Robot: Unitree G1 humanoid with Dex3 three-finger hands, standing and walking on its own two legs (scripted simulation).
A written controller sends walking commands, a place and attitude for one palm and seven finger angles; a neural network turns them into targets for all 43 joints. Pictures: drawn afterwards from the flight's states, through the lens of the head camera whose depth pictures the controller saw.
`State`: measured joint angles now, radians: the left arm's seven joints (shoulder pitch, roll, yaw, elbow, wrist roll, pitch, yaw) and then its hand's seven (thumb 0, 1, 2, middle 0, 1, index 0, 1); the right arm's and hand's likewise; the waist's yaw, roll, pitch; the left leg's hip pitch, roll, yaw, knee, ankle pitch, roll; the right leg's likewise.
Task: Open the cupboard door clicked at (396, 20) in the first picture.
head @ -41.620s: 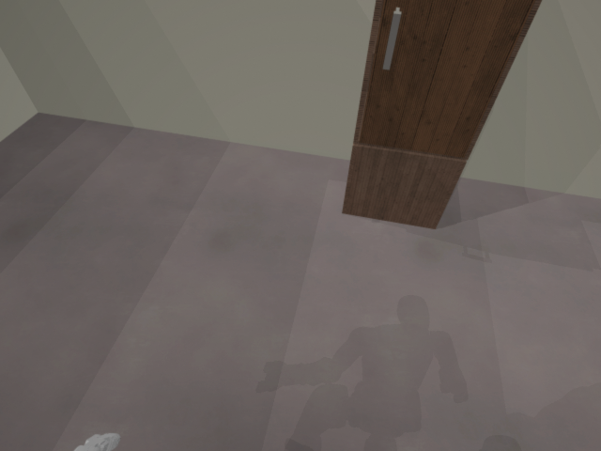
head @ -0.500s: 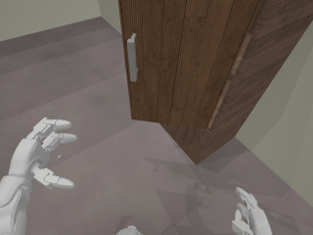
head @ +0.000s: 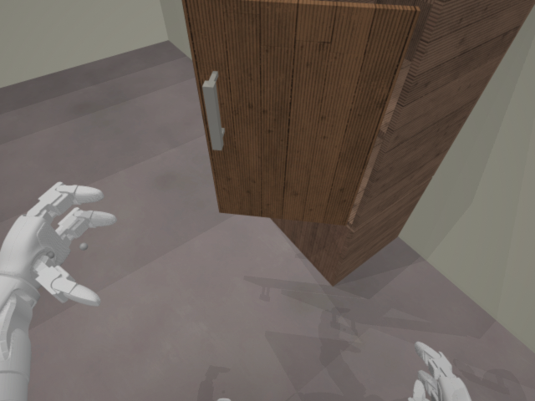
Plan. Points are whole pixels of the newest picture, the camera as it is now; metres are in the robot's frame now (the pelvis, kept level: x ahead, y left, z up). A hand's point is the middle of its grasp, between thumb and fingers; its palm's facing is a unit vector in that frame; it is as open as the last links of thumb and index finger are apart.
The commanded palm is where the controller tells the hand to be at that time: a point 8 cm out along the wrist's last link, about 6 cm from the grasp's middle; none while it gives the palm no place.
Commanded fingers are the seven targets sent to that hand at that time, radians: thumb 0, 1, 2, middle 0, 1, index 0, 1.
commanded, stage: raise the hand with hooked fingers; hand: left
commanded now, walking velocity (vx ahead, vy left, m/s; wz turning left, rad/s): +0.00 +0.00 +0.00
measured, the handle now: (216, 112) +0.64 +0.15 +0.07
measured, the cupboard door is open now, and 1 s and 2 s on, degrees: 47 47 47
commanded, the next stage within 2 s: move the hooked fingers beside the handle in 0.32 s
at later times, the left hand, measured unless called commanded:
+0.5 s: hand (87, 252) +0.28 +0.26 +0.09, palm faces -0.03 -1.00 -0.01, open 14.0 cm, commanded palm +0.27 +0.31 +0.09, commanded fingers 0.00 -0.50 0.30 -0.30 -1.20 -0.30 -1.20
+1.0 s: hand (132, 192) +0.40 +0.24 +0.09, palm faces -0.07 -1.00 +0.00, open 14.0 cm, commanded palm +0.38 +0.29 +0.09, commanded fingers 0.00 -0.50 0.30 -0.30 -1.20 -0.30 -1.20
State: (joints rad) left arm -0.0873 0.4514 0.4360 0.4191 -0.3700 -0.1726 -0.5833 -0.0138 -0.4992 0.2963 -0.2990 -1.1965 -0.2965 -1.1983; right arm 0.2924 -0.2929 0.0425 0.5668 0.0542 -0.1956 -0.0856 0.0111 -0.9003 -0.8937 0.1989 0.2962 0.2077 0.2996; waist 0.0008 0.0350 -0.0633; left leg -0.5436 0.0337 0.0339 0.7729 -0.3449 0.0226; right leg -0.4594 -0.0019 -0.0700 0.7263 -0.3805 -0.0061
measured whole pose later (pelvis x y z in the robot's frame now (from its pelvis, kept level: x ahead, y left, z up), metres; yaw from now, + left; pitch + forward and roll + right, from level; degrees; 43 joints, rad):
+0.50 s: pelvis -0.01 -0.01 +0.00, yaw +0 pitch +6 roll -2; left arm -0.12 0.44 0.43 0.47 -0.37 -0.20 -0.58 -0.01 -0.50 0.30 -0.30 -1.20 -0.30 -1.20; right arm 0.27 -0.28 0.05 0.57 0.05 -0.19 -0.09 0.01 -0.90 -0.89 0.20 0.30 0.21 0.30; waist 0.01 0.04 -0.06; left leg -0.55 0.04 0.03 0.78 -0.34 0.01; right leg -0.47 0.00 -0.08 0.74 -0.38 -0.02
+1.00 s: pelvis -0.01 +0.00 -0.01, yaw -1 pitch +11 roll -2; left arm -0.52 0.48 0.40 0.83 -0.26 -0.25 -0.50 -0.01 -0.50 0.30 -0.30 -1.20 -0.30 -1.20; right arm 0.34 -0.29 0.04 0.60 0.04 -0.10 -0.07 0.01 -0.90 -0.89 0.20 0.30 0.21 0.30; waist -0.05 0.02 -0.06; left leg -0.66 0.04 0.04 0.83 -0.35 0.02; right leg -0.58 0.00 -0.06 0.79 -0.39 -0.01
